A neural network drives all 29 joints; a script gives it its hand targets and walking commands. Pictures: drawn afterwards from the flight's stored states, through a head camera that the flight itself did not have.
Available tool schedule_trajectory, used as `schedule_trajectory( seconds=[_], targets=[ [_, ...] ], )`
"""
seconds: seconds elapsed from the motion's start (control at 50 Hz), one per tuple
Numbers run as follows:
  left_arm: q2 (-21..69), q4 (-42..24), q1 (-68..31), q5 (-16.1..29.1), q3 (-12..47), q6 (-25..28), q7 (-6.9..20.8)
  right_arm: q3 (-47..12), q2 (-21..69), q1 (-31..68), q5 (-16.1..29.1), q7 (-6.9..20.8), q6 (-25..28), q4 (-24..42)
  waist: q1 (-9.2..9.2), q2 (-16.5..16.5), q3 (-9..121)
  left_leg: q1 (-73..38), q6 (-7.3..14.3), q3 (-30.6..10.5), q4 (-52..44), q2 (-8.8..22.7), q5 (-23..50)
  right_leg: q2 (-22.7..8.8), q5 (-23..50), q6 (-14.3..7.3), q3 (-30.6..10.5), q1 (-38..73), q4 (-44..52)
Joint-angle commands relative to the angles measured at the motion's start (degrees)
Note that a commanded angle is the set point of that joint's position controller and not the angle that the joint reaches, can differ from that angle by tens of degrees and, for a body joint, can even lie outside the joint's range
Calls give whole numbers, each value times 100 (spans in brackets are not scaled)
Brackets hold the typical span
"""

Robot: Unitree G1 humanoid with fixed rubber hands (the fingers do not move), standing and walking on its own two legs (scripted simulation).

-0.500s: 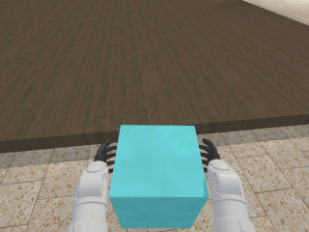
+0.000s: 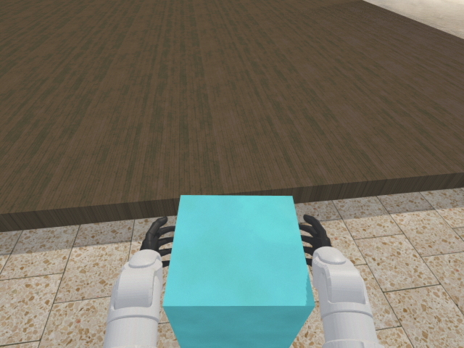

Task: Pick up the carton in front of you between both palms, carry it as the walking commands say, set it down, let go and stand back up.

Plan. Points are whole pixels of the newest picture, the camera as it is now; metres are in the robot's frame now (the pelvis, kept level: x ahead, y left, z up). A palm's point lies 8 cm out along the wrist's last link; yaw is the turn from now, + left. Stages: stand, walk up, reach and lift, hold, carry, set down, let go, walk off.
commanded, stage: hold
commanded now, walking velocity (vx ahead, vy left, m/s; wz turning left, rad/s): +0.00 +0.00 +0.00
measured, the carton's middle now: (235, 276) +0.28 +0.00 -0.03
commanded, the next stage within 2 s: carry in 0.30 s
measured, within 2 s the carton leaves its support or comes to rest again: neither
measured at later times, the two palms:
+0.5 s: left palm (146, 242) +0.30 +0.16 +0.07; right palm (316, 237) +0.30 -0.14 +0.07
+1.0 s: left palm (153, 174) +0.45 +0.17 +0.09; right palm (293, 165) +0.48 -0.13 +0.09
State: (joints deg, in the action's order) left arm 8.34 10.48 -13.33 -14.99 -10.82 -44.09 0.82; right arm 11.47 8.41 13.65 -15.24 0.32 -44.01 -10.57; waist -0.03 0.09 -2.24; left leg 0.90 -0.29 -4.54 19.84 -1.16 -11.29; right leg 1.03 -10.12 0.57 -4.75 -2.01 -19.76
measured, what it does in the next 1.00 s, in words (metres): walks ahead: right foot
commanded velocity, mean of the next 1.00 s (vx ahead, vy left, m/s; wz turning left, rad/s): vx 0.37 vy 0.00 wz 0.00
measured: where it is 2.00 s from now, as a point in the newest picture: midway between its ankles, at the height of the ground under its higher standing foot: (213, 248)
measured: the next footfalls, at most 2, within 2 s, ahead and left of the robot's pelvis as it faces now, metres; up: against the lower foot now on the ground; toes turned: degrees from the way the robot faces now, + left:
right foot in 0.78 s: +0.21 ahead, -0.09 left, +0.00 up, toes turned -9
left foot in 1.20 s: +0.54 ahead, +0.15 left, +0.00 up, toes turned +14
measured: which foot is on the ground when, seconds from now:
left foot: down 0.00-0.80, up 0.82-1.00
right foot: down 0.00-0.56, up 0.58-0.76, down 0.78-1.00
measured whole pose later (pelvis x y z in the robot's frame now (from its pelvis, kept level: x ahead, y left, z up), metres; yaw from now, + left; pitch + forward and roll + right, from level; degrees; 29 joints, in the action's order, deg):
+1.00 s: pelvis +0.23 +0.00 +0.00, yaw +3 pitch +5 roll +1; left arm 7.4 -29.5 1.0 -1.3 -2.8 -70.0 -9.2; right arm 3.8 7.3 0.2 -0.8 -8.4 -69.4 27.9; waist -1.6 -1.0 8.8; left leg 32.0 0.0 6.8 52.1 4.9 -17.0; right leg -1.3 -14.6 -2.3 11.5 -8.2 -17.2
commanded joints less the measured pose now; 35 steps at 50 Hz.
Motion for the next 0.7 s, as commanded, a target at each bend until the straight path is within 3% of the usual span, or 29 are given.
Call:
schedule_trajectory(
  seconds=[0.0,0.26,0.28,0.3,0.32,0.34,0.4,0.44,0.46,0.5,0.52,0.54,0.56,0.58,0.6,0.62,0.68],
  targets=[
    [5035,-353,-2626,1397,2963,209,1169,-3009,5070,2556,1419,1243,188,310,-2,17,1308,-47,-27,25,-245,-407,1111,445,1002,1,66,344,166],
    [5073,-124,-2944,1346,2871,236,1222,-2924,5151,2863,1360,1271,205,72,-13,-9,1238,101,1,66,-225,-398,602,414,528,-10,84,212,150],
    [5124,-161,-3142,1459,2974,203,1226,-3074,5157,3075,1447,1267,162,107,9,-17,1372,792,124,-16,126,654,-359,-640,-575,-79,81,-461,-150],
    [5198,-268,-3253,1561,3108,157,1213,-3160,5261,3161,1550,1254,119,215,-8,-76,1256,1081,173,-211,-45,492,-2067,-521,-2251,-143,-100,-810,66],
    [5142,-332,-3218,1574,3101,117,1191,-3202,5197,3174,1635,1241,83,287,12,-97,1098,1426,177,-254,-64,468,-3000,-529,-3221,-161,-209,-1089,172],
    [5215,-580,-3351,1641,3279,81,1152,-3377,5298,3240,1736,1220,51,469,13,-93,1051,1640,138,-169,56,390,-3158,-507,-3388,-178,-198,-1247,168],
    [5311,-1248,-3192,1961,3773,-184,995,-3864,5355,3232,2057,1110,-201,1155,-42,-320,1984,1401,41,321,852,231,-1297,-794,-1982,-354,-306,-617,41],
    [5163,-1560,-2945,2019,3912,-456,851,-4168,5277,3054,2213,999,-483,1487,-41,-830,2086,1519,-15,693,1182,-28,-1384,-1125,-2735,-574,-908,-728,468],
    [5105,-1742,-2969,2045,3961,-596,781,-4250,5243,3059,2265,942,-626,1642,-32,-917,1876,1578,17,755,996,-61,-1546,-1219,-3131,-662,-1039,-1016,519],
    [4984,-2103,-2843,2153,4080,-911,642,-4333,5165,2928,2366,800,-919,1912,-17,-517,1662,998,125,608,404,105,-1503,-1004,-2969,-559,-580,-1747,74],
    [4908,-2268,-2728,2217,4142,-1074,577,-4292,5045,2714,2363,708,-1057,2006,25,133,1626,556,320,-140,-74,609,-1856,-695,-2513,-363,-23,-2283,-764],
    [4864,-2448,-2646,2294,4235,-1233,514,-4194,4861,2376,2302,604,-1182,2079,107,1301,1546,32,752,-1684,-718,1546,-2452,-249,-1884,-94,718,-3149,-2196],
    [4761,-2647,-2588,2371,4310,-1366,448,-4128,4764,2143,2251,495,-1301,2272,138,1598,1176,-433,1115,-2478,-922,2053,-1824,-182,-1805,-13,977,-4116,-2451],
    [4703,-2753,-2559,2460,4359,-1513,374,-4100,4680,1974,2218,371,-1456,2470,189,1133,1055,-485,1303,-2557,-815,2148,-1114,-343,-1972,-69,886,-4350,-2467],
    [4674,-2961,-2470,2587,4423,-1637,298,-4124,4620,1918,2276,255,-1592,2765,193,793,1090,-471,1313,-2313,-749,2101,-386,-342,-2107,-83,912,-4267,-2314],
    [4622,-3154,-2223,2643,4435,-1747,212,-4229,4594,1876,2412,165,-1715,3090,168,667,1288,-528,1193,-1821,-651,1988,179,-318,-1951,-81,966,-4011,-1975],
    [4686,-3692,-1682,2764,4445,-1966,-4,-4359,4581,1542,2676,30,-1978,3812,161,1007,1885,-536,778,-567,-237,1463,1035,56,-859,6,1530,-2907,-1085]
  ],
)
